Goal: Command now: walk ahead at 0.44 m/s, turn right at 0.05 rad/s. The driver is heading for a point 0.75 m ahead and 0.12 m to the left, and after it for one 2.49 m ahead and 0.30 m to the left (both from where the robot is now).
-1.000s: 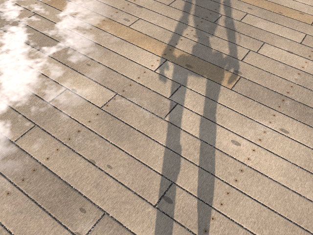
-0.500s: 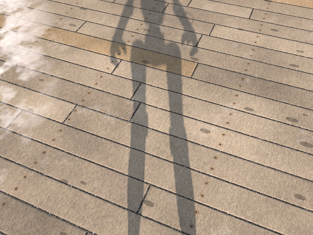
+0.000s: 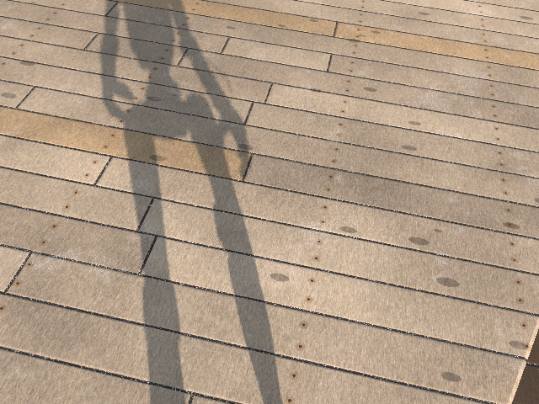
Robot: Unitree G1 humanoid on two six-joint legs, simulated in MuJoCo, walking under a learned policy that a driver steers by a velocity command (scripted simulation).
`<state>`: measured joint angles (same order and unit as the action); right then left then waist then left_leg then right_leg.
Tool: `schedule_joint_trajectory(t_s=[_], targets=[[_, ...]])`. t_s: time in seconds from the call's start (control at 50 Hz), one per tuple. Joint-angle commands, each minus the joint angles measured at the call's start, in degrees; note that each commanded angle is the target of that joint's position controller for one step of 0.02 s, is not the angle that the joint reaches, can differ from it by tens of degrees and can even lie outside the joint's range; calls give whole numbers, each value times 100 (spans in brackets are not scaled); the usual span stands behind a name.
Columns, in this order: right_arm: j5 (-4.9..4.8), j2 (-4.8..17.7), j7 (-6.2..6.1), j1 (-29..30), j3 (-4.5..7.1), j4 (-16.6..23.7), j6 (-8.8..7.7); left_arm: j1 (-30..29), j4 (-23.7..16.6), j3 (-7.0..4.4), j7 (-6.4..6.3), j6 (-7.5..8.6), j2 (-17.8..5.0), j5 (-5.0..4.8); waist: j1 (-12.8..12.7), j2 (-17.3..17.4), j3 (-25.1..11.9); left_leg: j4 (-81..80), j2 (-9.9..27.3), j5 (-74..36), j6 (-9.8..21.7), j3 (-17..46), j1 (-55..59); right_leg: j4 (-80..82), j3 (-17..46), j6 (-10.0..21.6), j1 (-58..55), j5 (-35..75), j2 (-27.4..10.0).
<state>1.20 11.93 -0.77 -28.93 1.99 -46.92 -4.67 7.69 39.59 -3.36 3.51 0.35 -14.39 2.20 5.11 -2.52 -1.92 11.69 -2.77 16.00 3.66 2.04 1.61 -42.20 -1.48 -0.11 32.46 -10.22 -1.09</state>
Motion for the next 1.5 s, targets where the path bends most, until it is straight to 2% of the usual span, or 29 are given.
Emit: schedule_joint_trajectory(t_s=[0.02,0.06,0.1,0.12,0.14,0.16,0.2,0.24,0.3,0.5,0.6,0.64,0.66,0.68,0.7,0.74,0.76,0.8,0.86,0.94,1.06,1.14,1.16,1.18,1.2,1.22,1.26,1.36,1.5], targets=[[7,867,-22,-219,206,86,-74,-1007,-726,11,-37,168,-196,-33,50,981,689,-1,1483,-2225,845,926,92,543,-305,203,430,-211,122],[-13,955,-6,-52,212,11,-63,-723,-712,-11,-104,192,-200,-79,-227,965,613,359,1508,-3446,698,749,-269,942,-452,443,-562,-258,327],[-109,1070,6,46,228,-78,-55,596,-307,-154,-253,255,-417,-29,-904,589,-116,1916,1187,-4817,448,279,-706,1515,-446,701,-2578,161,581],[-135,999,8,187,191,48,-68,1530,-130,-258,-349,307,-719,80,-1347,347,-737,3198,955,-3524,325,105,-1756,1569,335,892,-4053,-370,-183],[-217,261,29,-82,7,313,-66,2104,-144,-345,-398,346,-1294,210,-1277,-913,-1508,5194,204,251,68,-289,-3391,2026,3017,1379,-5430,-1531,-2112],[-66,855,26,-84,162,212,-47,2042,-75,-351,-380,278,-1173,15,-1239,-758,-1396,6053,2,1064,119,126,-3906,2791,4518,1699,-4834,-1668,-2346],[-23,747,100,677,153,326,-21,1111,-109,-163,-325,305,-518,-74,-829,35,72,6023,501,180,138,245,-4040,2995,2705,1466,-3302,-1158,-1829],[23,575,177,590,146,192,115,930,28,-46,-318,434,-217,-69,-492,-69,418,5589,711,-100,76,225,-3627,3327,1555,1008,-2527,-359,-1213],[67,432,270,537,165,117,270,1232,271,-44,-310,617,-269,-101,-360,-232,478,5573,616,-345,14,236,-3729,3449,867,965,-2403,836,-1177],[53,171,435,2823,0,896,254,1967,876,19,-439,659,-365,-138,-776,-4,853,2827,541,-1957,55,-723,-4011,3522,-652,562,-3091,3021,-1004],[81,477,367,2211,107,806,278,1986,1073,-45,-629,465,-759,-74,-383,-369,208,2291,-157,-767,584,-1180,-2942,1769,-1043,412,-4209,6292,-1255],[172,869,290,826,301,392,206,1818,987,-86,-635,362,-929,-49,252,-236,-548,1685,-337,-577,948,-844,-1043,-441,-1142,420,-3455,5242,-1194],[210,1347,195,195,460,283,216,1882,789,-25,-586,387,-705,-41,402,382,-1109,1753,804,-125,1280,571,387,-2204,-1151,374,-2111,2514,-920],[77,1780,166,573,576,439,275,1973,380,39,-463,413,-320,-156,-56,1713,-1560,1069,2255,-470,2381,3939,1797,-4347,-558,57,347,-2123,466],[-75,1590,133,518,563,438,330,1290,234,-20,-444,465,-662,-81,169,596,-1353,665,2124,-669,2235,3769,1673,-4476,436,100,1062,-1566,161],[-88,1129,73,982,431,351,296,999,138,37,-408,589,-590,-148,-295,-82,-112,356,1784,-1635,1748,2516,62,-3481,399,97,820,-813,-312],[-111,1015,60,1147,389,356,246,970,121,41,-404,510,-557,-56,-496,-181,94,292,1489,-2065,1571,2117,-504,-3113,432,21,507,-832,-431],[-149,925,87,1262,334,384,155,1186,139,61,-352,277,-477,93,-723,-6,84,150,1134,-2369,1435,1658,-1044,-2671,383,-109,61,-869,-498],[-124,1138,117,1009,378,298,84,816,-42,82,-282,115,-395,107,-681,223,270,-27,849,-2482,1319,1403,-1348,-2011,191,-253,291,-413,-522],[-144,1160,120,497,390,200,102,-177,-357,92,-267,101,-447,69,-297,478,371,23,681,-2573,964,1440,-962,-884,158,-329,764,613,-441],[-81,907,-6,43,237,-69,84,-666,-370,218,-241,232,-252,-43,17,655,272,540,647,-5020,339,737,-251,563,-271,43,40,1371,-2],[28,1098,-113,442,234,-77,43,645,139,88,-319,363,-648,-35,-641,848,-72,1811,859,-6126,110,696,209,1362,-143,512,-1269,870,379],[-20,1166,-102,630,244,-53,27,1326,371,71,-356,457,-673,-22,-1031,674,-287,2722,691,-5607,49,476,-5,1989,-3,629,-2098,1733,236],[-68,1029,-102,625,193,144,-12,1952,507,3,-402,505,-1001,28,-1176,109,-926,4204,304,-3223,-16,232,-954,1437,1017,912,-3477,4247,-804],[-263,535,-95,-496,128,69,57,1716,437,-103,-350,436,-1366,-18,-517,-1239,-1710,6217,-615,1951,-376,-97,-2549,1030,2988,2212,-4882,7289,-2413],[-4,990,-103,-341,167,-39,145,1544,320,-106,-285,341,-1080,-291,-565,-329,-1848,6494,-393,1553,-310,227,-2770,1529,3281,2245,-4516,6663,-2097],[114,992,-55,639,160,166,224,704,147,-32,-292,225,-661,-290,-469,223,-573,6334,-17,951,-356,233,-3174,2081,2371,1878,-3166,4403,-1454],[90,726,-28,757,96,287,584,776,269,-123,-316,68,-810,-176,-267,-87,-275,5383,132,654,-523,64,-2620,2586,1822,1413,-1762,2587,-720],[50,802,-118,1665,115,527,695,955,223,-283,-357,-169,-993,-126,-643,-454,-50,4241,202,444,-622,167,-3088,3022,2627,1143,-1676,-1067,-509]])
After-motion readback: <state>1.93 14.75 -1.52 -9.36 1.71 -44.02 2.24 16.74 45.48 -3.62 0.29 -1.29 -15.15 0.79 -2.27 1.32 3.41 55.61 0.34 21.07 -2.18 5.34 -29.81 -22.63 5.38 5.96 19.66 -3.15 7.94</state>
